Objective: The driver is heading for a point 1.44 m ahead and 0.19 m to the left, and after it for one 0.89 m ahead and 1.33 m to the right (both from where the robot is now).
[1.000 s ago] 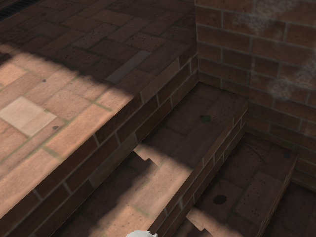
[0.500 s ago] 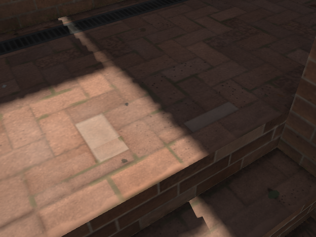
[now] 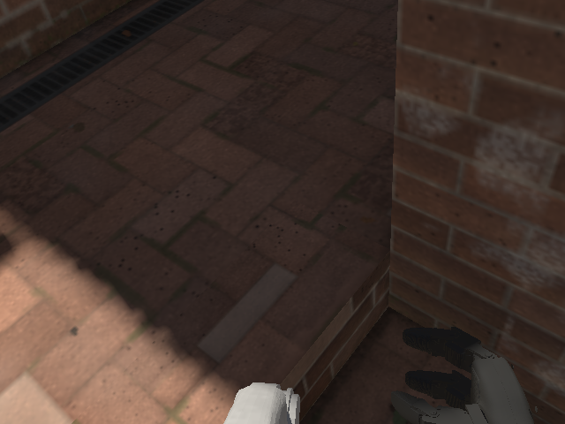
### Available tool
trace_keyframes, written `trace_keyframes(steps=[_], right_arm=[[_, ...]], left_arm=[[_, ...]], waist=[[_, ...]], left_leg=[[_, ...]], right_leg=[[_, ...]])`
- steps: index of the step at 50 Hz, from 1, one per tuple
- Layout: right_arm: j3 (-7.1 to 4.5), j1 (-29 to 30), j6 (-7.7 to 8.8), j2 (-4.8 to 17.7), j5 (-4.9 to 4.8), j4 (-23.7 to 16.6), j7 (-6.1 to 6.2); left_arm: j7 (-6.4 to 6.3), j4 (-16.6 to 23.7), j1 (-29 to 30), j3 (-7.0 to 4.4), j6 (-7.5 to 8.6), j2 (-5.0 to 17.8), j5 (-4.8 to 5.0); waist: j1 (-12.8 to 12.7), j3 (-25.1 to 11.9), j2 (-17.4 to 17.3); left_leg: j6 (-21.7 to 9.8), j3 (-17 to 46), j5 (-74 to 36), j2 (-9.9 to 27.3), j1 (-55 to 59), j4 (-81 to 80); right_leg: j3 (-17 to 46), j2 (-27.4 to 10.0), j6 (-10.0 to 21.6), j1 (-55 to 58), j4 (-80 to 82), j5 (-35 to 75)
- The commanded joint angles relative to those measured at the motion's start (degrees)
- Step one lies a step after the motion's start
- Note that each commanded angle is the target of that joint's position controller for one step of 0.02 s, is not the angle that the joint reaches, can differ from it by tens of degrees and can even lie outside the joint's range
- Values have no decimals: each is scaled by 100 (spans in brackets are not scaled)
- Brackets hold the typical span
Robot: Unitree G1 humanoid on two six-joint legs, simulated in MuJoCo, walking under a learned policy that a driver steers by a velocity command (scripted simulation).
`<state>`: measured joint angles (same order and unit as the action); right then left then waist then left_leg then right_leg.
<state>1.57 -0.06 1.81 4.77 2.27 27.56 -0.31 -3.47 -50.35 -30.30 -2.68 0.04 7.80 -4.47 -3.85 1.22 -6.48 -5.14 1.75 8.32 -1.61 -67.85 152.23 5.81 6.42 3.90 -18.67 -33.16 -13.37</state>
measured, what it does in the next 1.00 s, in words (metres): climbs, turning left: left foot 0.21 m higher, then right foot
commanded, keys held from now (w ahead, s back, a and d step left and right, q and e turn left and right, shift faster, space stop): w+e+shift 0.06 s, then w+q+shift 0.68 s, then w+e+shift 0.26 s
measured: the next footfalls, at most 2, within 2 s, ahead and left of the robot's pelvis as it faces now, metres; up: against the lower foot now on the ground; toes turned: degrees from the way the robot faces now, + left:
left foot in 0.28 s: +0.23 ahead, +0.11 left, +0.21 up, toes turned -4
right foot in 0.72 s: +0.38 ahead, +0.02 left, +0.21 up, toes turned +15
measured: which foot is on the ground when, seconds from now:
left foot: up 0.00-0.26, down 0.28-0.72, up 0.74-1.00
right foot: down 0.00-0.28, up 0.30-0.70, down 0.72-1.00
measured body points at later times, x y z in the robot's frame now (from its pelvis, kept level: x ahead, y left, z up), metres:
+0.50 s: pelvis +0.18 +0.08 +0.17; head +0.18 +0.06 +0.62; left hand +0.43 +0.29 +0.14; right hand +0.29 -0.18 +0.05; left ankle +0.19 +0.11 -0.52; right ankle +0.18 -0.06 -0.31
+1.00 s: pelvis +0.33 +0.18 +0.23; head +0.37 +0.19 +0.68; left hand +0.16 +0.40 +0.10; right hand +0.68 +0.18 +0.27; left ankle +0.33 +0.34 -0.22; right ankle +0.35 +0.01 -0.52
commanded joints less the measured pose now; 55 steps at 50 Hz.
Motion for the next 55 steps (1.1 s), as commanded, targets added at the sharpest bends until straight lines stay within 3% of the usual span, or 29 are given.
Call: trace_keyframes(steps=[1,4,7,11,13,14,15,16,17,18,21,26,29,33,35,36,37,38,40,42,44,47,49,50,51,52,53,54,55], right_arm=[[152,440,-242,-81,113,-641,234],[68,1096,-386,-105,40,-998,419],[55,247,-430,-375,21,-491,369],[-56,-354,-529,56,-291,-252,253],[-228,-1377,-745,740,-130,-52,154],[-308,-1625,-746,1050,-141,-103,62],[-332,-1383,-651,1312,-18,2,-62],[-396,-295,-664,1210,-270,-232,178],[-421,-260,-466,1220,-343,-318,196],[-423,-96,-423,994,-260,-232,170],[-421,-749,-327,848,-54,120,209],[-420,-1548,-201,980,121,161,144],[-516,-1440,-348,1164,191,-39,94],[-569,-879,-58,1222,92,-325,-245],[-614,-368,220,1265,-44,-540,-470],[-595,-155,253,1062,-191,-737,-514],[-508,-462,238,509,-255,-958,-542],[-581,-922,198,936,-243,-831,-513],[-605,-468,212,1012,3,-915,-457],[-325,-66,309,273,-146,-741,-303],[-28,611,282,-206,-212,-815,-207],[172,1493,-22,-74,-102,-1438,-269],[251,1183,-165,112,-393,-1632,-342],[310,1224,-224,-75,-579,-1600,-329],[194,652,-289,-108,-396,-1362,-376],[49,-627,-383,-47,-264,-1141,-391],[-190,-2052,-454,550,-105,-876,-392],[-413,-3653,-403,1403,126,-473,-296],[-519,-3677,-353,2072,39,-121,-249]], left_arm=[[199,528,491,-29,283,711,14],[48,365,-339,-220,280,1122,71],[-243,151,-624,-246,190,889,216],[-383,844,1233,-324,139,1229,427],[-513,963,1349,-495,142,1905,491],[-482,1024,1438,-556,132,2065,591],[-312,1554,1886,-415,42,1433,606],[-56,1938,2147,-222,-78,542,193],[54,2140,1978,-15,-107,60,-269],[28,2025,1628,69,-121,68,-351],[-139,2131,2374,33,-179,771,-201],[-93,1934,2829,100,-166,825,177],[-21,1731,2796,99,-202,726,457],[-453,1332,2111,-239,-263,887,917],[-492,879,878,-503,-84,1269,849],[-484,555,77,-647,-13,1536,627],[-473,728,447,-699,-80,1982,349],[-490,967,1539,-737,-157,1875,93],[-447,759,2199,-485,77,1239,84],[-262,82,1032,-311,379,1095,133],[-140,-427,62,-127,523,784,184],[-17,-301,846,-107,832,1005,233],[-101,-15,1719,-190,859,1349,228],[-130,-129,1115,-284,811,1563,355],[-165,-297,396,-428,786,1866,450],[-116,-331,326,-578,684,2152,419],[4,-228,574,-705,596,2363,420],[100,508,1796,-787,553,2436,348],[322,1106,3000,-700,515,1600,44]], waist=[[540,438,422],[-212,464,1754],[-101,-630,1675],[773,-719,1699],[1156,-1360,1557],[1485,-1600,1162],[1310,-1374,-1159],[729,-1369,-2464],[334,-630,-1181],[23,129,-607],[381,566,732],[652,66,800],[682,-141,631],[520,-590,-735],[-279,-1340,-98],[-644,-1765,891],[-257,-1719,2061],[54,-1992,1920],[342,-933,1257],[126,-368,922],[-22,-30,540],[570,794,638],[764,645,1105],[328,491,1553],[272,-157,1857],[731,-1053,2713],[1541,-1999,2750],[2696,-2332,181],[2820,-2201,-2799]], left_leg=[[-28,-136,158,183,-315,-1933],[112,-860,656,162,-421,-3345],[-93,-698,672,415,-734,-3384],[-347,-1253,2370,-73,3372,-6400],[-567,-1086,3435,-587,4159,-7539],[-995,-451,3515,-719,4333,-8887],[-2046,2117,1375,-13,4647,-10481],[-2967,5804,869,679,4341,-12904],[-2683,5653,3609,831,3922,-13222],[-2154,5111,4783,684,2835,-13129],[-1543,3195,2531,414,3118,-12583],[-1337,1963,-588,44,4101,-12172],[-862,1892,61,-113,4157,-12938],[-760,2669,-2419,-160,5525,-12860],[-383,2351,-3482,-628,5682,-11324],[-65,1896,-926,-952,4146,-9567],[117,1236,2666,-1167,2103,-7077],[416,1036,1725,-920,1706,-4659],[386,1045,862,-749,759,-890],[217,1170,1511,-877,-765,966],[-170,932,1813,-779,-1541,1280],[-181,-161,2000,368,-16,-2292],[-224,-577,2284,577,3178,-6297],[-186,-1092,3202,134,4246,-7380],[-151,-1470,3504,-317,4891,-7256],[-204,-1219,3601,-611,5329,-7340],[-375,-836,3685,-916,6012,-7995],[-830,866,3106,-38,7658,-9324],[-1576,3861,2983,1194,7471,-12399]], right_leg=[[1007,-828,-111,-1238,1449,162],[1610,-1373,181,-23,2267,3860],[660,-1641,-169,2852,1816,5975],[-638,-1816,49,909,2006,9307],[-853,-2274,320,1662,281,11233],[-813,-1940,277,1877,-1657,10146],[-666,-455,40,-227,-4545,3523],[-212,857,-213,-2272,-7734,-1643],[434,348,16,-2986,-8810,-1379],[401,45,148,-2811,-8777,-1424],[-329,-83,-63,-3439,-8667,-934],[-760,-236,-282,-3085,-6564,-928],[-1032,-276,-388,-1552,-3113,-1162],[-964,-70,-568,-283,-657,-523],[-804,-463,-522,1556,1138,720],[175,-1523,-367,3639,1411,955],[2660,-3524,260,4145,1591,-253],[4325,-3977,1171,3208,2366,-1276],[3215,-3267,1413,2062,2447,-1758],[1681,-2513,1258,2185,1669,-638],[947,-2006,913,2266,1373,-248],[602,-1921,622,-437,2850,-246],[-236,-1851,424,-1937,4174,1581],[-546,-1871,465,-1873,4514,2655],[-681,-1981,437,-863,3970,5805],[-651,-2295,327,353,2824,8908],[-751,-2338,241,1016,911,10427],[-609,-1595,-18,-1309,-1634,7921],[394,654,153,-3447,-4797,-2385]])
Keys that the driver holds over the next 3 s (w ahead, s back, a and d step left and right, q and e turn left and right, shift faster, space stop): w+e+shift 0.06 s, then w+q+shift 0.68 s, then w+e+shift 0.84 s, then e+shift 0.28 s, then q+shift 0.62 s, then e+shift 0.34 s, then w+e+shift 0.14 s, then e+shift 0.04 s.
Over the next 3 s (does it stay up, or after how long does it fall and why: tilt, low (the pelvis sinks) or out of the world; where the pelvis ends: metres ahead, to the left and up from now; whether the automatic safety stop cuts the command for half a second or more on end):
stays up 0.94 0.43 0.43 its command is cut before an obstacle from the start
